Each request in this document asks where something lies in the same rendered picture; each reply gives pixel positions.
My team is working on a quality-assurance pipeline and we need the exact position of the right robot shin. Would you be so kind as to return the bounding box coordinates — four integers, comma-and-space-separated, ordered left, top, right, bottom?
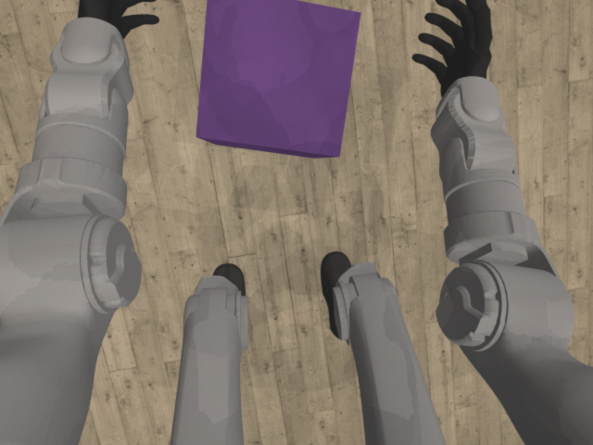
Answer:
335, 262, 400, 307

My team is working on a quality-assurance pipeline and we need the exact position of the carton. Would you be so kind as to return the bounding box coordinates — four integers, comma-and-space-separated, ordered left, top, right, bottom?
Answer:
196, 0, 361, 159

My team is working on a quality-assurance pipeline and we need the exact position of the robot left hand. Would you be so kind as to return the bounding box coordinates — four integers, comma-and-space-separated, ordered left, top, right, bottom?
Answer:
78, 0, 159, 41

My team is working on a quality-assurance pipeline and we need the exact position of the left robot forearm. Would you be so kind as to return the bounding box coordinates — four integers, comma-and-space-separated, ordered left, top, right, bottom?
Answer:
0, 18, 134, 227

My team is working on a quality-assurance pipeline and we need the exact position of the robot right thigh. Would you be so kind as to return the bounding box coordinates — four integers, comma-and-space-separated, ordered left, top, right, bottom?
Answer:
333, 273, 447, 445

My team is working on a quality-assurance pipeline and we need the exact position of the robot left upper arm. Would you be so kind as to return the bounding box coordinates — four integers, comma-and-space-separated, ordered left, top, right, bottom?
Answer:
0, 213, 142, 445

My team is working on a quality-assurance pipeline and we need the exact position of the robot right upper arm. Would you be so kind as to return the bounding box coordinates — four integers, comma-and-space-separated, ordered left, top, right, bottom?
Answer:
435, 260, 593, 445

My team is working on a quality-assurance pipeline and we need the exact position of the right robot forearm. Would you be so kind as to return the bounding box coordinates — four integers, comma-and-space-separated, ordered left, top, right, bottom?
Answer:
431, 76, 562, 282

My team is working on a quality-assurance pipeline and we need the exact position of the robot right hand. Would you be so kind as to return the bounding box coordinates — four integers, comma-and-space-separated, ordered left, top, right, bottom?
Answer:
412, 0, 493, 97

